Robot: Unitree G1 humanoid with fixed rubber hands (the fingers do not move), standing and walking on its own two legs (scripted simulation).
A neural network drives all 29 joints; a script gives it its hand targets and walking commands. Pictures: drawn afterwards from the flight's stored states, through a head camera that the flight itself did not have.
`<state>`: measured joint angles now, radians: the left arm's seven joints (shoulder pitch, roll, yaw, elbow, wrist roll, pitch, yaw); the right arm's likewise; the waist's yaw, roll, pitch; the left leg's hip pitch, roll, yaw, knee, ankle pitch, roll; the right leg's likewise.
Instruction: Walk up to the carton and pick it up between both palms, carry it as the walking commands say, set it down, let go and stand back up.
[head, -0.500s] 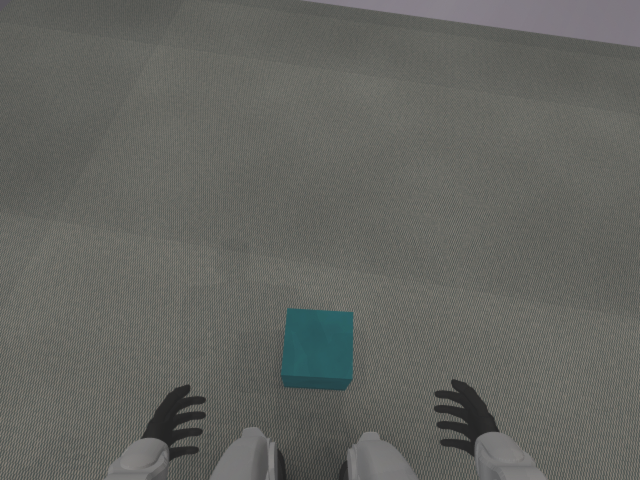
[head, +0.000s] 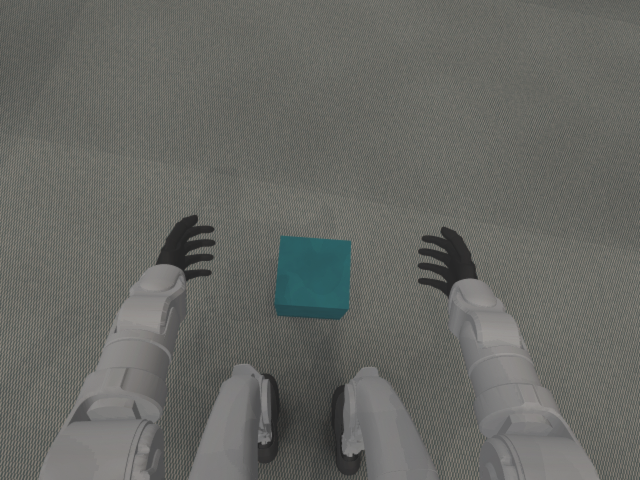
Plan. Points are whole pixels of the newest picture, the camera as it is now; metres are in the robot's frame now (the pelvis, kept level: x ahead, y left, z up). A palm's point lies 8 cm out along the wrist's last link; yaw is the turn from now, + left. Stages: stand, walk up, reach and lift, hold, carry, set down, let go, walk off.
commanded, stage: reach and lift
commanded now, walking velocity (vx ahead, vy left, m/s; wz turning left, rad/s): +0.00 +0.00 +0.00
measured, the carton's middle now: (312, 280) +0.47 -0.03 -0.57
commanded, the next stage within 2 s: none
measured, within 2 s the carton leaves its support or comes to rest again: neither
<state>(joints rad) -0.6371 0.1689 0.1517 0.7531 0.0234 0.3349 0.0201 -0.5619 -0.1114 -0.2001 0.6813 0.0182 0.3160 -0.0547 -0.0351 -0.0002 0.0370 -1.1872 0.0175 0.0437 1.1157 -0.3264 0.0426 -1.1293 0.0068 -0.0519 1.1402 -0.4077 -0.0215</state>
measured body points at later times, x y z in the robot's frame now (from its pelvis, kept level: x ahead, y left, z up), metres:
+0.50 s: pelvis +0.02 +0.00 -0.01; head +0.29 +0.01 +0.34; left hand +0.50 +0.16 -0.13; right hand +0.47 -0.21 -0.13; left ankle +0.10 +0.10 -0.64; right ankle +0.07 -0.11 -0.64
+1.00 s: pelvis -0.01 -0.01 -0.13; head +0.30 -0.01 +0.19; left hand +0.49 +0.16 -0.27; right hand +0.47 -0.20 -0.27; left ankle +0.10 +0.10 -0.64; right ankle +0.07 -0.11 -0.64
